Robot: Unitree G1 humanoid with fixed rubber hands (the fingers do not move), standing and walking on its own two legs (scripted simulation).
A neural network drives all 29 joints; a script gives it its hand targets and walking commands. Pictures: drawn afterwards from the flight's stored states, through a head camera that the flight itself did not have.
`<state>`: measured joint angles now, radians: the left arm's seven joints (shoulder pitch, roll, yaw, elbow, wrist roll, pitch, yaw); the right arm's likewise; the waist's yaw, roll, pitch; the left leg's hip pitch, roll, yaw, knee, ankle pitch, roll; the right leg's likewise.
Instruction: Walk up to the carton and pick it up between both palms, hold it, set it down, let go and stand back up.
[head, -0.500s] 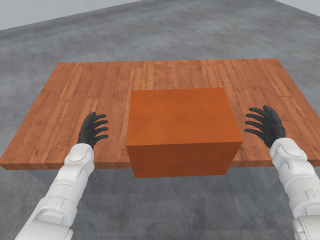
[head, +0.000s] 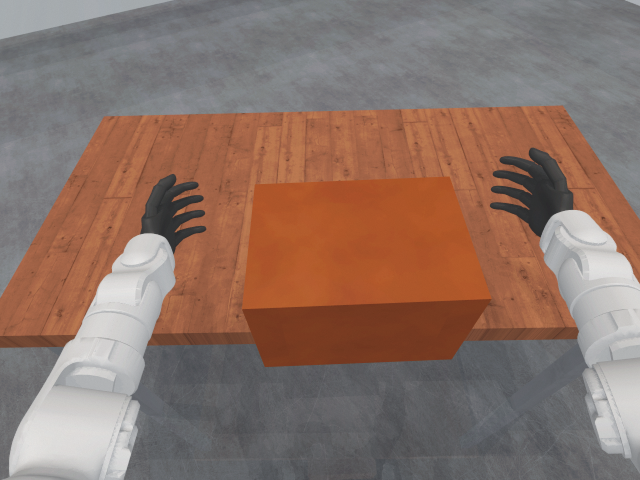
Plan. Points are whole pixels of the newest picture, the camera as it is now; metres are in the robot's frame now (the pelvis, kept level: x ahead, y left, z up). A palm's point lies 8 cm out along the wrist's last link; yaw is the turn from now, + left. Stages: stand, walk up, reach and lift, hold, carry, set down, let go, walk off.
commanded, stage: reach and lift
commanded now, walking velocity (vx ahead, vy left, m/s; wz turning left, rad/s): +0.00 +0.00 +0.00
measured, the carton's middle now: (355, 273) +0.42 -0.06 -0.03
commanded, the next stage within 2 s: none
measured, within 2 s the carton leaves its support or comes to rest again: neither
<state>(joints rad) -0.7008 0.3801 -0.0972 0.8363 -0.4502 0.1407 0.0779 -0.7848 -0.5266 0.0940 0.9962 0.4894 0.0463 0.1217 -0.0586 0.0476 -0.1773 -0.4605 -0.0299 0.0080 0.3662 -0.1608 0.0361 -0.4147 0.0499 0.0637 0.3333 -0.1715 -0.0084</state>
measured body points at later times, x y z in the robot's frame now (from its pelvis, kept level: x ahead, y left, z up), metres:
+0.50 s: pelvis -0.03 -0.01 -0.01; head +0.07 -0.02 +0.43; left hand +0.42 +0.19 +0.02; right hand +0.40 -0.29 +0.03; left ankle -0.01 +0.09 -0.74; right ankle -0.02 -0.11 -0.74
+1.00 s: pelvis -0.04 +0.00 -0.03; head +0.10 -0.02 +0.40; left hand +0.44 +0.18 -0.02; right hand +0.40 -0.28 -0.01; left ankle -0.01 +0.09 -0.74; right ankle -0.02 -0.11 -0.74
